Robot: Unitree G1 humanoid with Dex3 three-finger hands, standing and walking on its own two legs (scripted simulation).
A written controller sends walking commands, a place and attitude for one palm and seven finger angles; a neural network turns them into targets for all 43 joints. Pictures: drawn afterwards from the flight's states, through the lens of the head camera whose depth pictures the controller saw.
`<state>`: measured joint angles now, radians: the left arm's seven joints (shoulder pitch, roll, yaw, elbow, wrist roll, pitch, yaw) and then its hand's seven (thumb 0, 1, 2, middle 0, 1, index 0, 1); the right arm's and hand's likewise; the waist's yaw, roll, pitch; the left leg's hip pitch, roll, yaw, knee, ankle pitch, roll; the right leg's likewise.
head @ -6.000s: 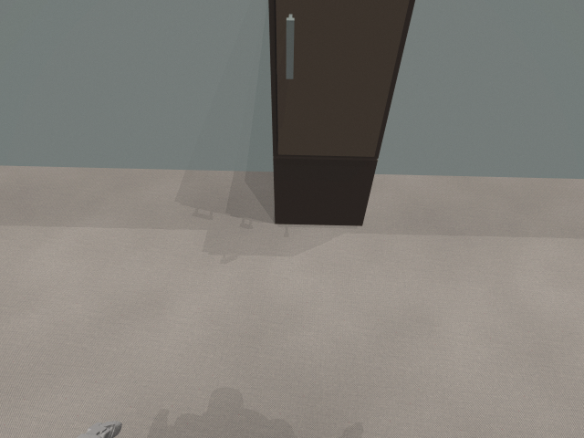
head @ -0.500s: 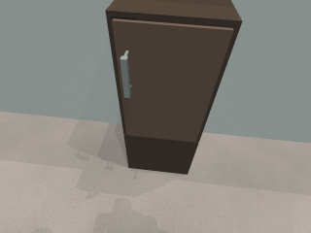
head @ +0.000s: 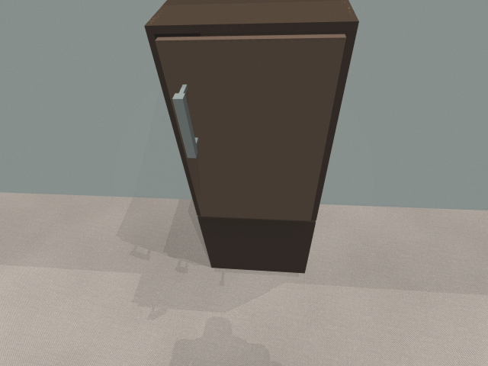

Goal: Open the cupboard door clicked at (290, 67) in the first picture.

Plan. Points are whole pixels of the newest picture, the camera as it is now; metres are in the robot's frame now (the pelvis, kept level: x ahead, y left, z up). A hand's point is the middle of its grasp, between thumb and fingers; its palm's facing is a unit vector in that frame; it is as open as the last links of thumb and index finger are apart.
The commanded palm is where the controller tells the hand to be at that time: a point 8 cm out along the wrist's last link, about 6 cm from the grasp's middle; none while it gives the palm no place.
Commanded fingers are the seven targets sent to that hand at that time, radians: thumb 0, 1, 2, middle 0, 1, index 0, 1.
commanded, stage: look again from close up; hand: left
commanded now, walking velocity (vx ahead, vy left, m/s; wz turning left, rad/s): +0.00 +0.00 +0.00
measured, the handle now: (188, 122) +0.62 +0.17 +0.07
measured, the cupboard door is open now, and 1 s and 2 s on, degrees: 0 0 0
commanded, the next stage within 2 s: shuffle to correct the standing spot in 0.24 s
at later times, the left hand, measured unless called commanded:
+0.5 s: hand out of the picture +0.00 +0.13 -0.17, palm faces +0.07 -0.98 -0.20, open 7.4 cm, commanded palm none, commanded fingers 0.00 0.90 0.90 -0.20 -0.30 -0.20 -0.30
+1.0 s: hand out of the picture +0.03 +0.16 -0.19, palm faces +0.12 -0.98 -0.18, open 7.4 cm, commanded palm none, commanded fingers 0.00 0.90 0.90 -0.20 -0.30 -0.20 -0.30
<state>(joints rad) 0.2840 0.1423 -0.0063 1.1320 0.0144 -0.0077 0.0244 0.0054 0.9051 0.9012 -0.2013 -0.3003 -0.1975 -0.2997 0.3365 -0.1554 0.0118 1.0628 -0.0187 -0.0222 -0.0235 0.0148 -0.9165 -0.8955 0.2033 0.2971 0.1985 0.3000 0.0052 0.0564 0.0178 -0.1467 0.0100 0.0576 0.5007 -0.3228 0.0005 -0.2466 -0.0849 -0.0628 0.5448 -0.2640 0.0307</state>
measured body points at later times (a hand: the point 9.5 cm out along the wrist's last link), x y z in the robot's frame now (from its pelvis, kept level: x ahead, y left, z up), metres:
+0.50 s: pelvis +0.00 -0.04 +0.00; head +0.01 -0.06 +0.45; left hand +0.00 +0.18 -0.15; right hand -0.01 -0.26 -0.17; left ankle -0.03 +0.11 -0.73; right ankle +0.02 -0.14 -0.73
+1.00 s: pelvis +0.07 -0.01 -0.01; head +0.09 +0.00 +0.44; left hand +0.03 +0.21 -0.17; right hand +0.12 -0.24 -0.17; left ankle +0.09 +0.12 -0.74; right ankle +0.02 -0.13 -0.73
